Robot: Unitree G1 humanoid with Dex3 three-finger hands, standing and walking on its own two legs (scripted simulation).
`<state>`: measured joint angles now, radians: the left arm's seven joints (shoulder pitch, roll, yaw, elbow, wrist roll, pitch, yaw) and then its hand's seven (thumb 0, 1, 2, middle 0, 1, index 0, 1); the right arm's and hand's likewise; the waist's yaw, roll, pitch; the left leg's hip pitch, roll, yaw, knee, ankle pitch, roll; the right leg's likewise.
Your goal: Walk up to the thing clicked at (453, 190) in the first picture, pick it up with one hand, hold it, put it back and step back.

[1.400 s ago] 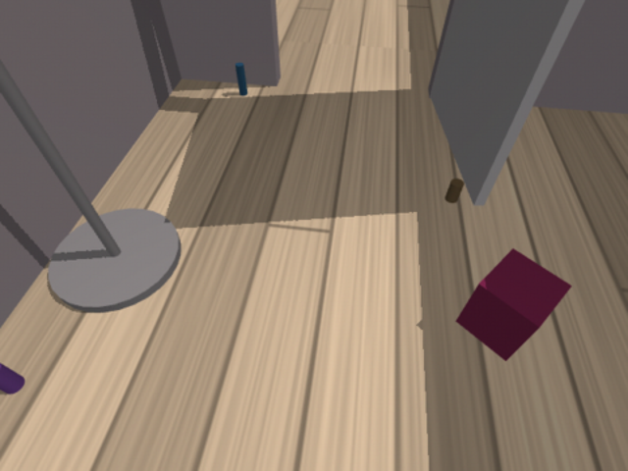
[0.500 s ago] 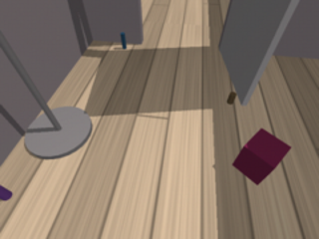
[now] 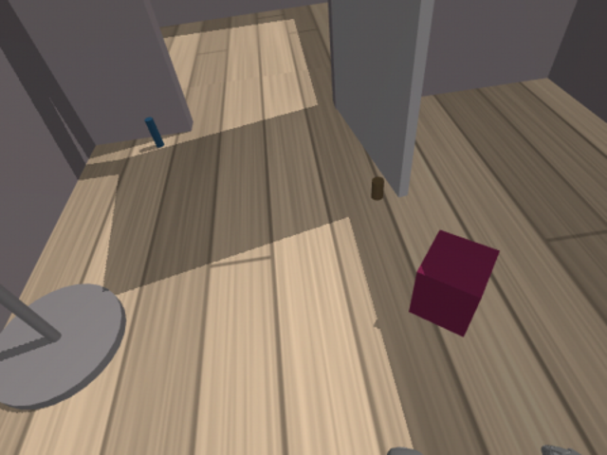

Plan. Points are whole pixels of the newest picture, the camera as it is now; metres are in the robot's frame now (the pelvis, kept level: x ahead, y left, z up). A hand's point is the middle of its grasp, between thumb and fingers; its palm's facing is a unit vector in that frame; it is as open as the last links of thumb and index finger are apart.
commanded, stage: walk up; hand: left
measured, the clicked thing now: (377, 188) +1.39 -0.28 -0.72
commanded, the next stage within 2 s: none
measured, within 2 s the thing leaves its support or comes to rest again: neither
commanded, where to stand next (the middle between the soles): +1.24 +0.15 m, yaw -103 degrees
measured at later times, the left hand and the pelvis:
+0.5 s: hand (170, 330) +0.38 +0.29 -0.15, palm faces -0.37 -0.83 -0.42, open 7.4 cm; pelvis +0.26 +0.03 -0.01, yaw -22 degrees
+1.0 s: hand (249, 172) +0.84 +0.17 -0.14, palm faces -0.59 -0.63 -0.50, open 7.4 cm; pelvis +0.55 +0.05 -0.03, yaw -41 degrees
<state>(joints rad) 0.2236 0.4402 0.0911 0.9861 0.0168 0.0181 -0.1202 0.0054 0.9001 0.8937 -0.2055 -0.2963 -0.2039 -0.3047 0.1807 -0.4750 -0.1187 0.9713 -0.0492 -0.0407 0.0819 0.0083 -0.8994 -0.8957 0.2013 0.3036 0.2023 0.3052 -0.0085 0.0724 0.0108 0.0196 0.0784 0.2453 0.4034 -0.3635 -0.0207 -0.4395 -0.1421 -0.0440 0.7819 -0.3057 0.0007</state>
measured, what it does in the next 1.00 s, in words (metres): walks ahead, turning right: right foot, then left foot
